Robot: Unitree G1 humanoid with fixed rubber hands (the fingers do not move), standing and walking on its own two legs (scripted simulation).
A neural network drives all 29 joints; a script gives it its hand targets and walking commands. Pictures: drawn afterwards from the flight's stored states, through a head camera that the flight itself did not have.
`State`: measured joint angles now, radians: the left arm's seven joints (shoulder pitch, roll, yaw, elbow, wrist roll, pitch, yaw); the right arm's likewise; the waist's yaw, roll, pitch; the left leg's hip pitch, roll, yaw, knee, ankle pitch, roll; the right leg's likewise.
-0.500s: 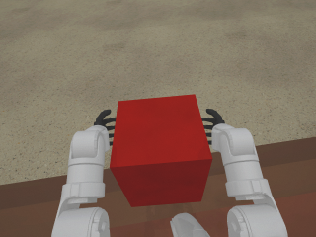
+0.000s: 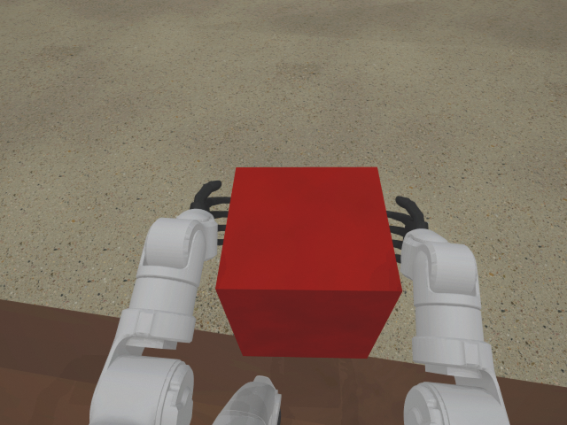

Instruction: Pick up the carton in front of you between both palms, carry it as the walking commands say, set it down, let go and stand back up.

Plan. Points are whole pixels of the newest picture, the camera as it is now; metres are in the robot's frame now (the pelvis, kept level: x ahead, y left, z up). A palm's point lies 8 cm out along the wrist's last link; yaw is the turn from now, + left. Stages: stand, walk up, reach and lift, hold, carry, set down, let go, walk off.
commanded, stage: carry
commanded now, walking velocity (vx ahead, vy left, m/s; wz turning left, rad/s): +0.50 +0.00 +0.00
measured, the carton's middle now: (305, 268) +0.35 +0.04 +0.00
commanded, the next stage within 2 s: none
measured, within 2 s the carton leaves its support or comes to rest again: neither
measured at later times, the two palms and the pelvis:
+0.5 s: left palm (271, 153) +0.76 +0.17 -0.13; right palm (384, 153) +0.79 -0.12 -0.12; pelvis +0.42 +0.00 -0.24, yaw +0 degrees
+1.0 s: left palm (295, 124) +1.17 +0.15 -0.33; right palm (372, 137) +1.14 -0.14 -0.33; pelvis +0.79 +0.03 -0.38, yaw +1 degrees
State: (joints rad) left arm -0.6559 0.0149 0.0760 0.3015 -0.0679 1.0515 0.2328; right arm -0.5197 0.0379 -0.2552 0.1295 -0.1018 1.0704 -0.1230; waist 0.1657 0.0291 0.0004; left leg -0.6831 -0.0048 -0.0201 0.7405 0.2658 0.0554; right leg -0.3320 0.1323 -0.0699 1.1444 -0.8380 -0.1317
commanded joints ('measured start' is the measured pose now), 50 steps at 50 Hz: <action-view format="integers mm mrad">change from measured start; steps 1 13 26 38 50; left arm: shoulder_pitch -612 -644 -731 -721 -593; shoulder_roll -1208 -1046 -1155 -1227 -1144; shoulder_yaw -544 -348 -576 -544 -458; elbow -168 -221 -227 -219 -333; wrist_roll -426 -171 -378 -464 -239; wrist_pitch -29 -44 -7 -28 -20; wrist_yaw -370 -327 -354 -369 -291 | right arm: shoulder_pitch -764 -941 -690 -757 -867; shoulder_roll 981 1254 982 964 1184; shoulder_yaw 666 799 552 612 826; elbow -156 -46 34 -132 -296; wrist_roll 377 657 360 340 599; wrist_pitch -41 -52 -15 -32 -33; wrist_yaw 176 266 216 168 217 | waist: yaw -151 -274 -65 -54 -240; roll -211 -61 42 -151 34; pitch -457 -419 -392 -381 -713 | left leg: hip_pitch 596 556 -247 396 884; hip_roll -82 116 26 -3 229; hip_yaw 169 -378 -132 54 -239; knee -37 150 756 -339 -172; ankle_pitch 233 -230 -780 320 560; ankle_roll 30 173 -17 29 205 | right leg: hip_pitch -82 -493 353 60 -304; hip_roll -163 -153 -437 -124 -126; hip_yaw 92 138 798 189 105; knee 54 -102 -521 -64 -181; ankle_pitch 861 900 908 710 434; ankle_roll -5 70 -245 -11 132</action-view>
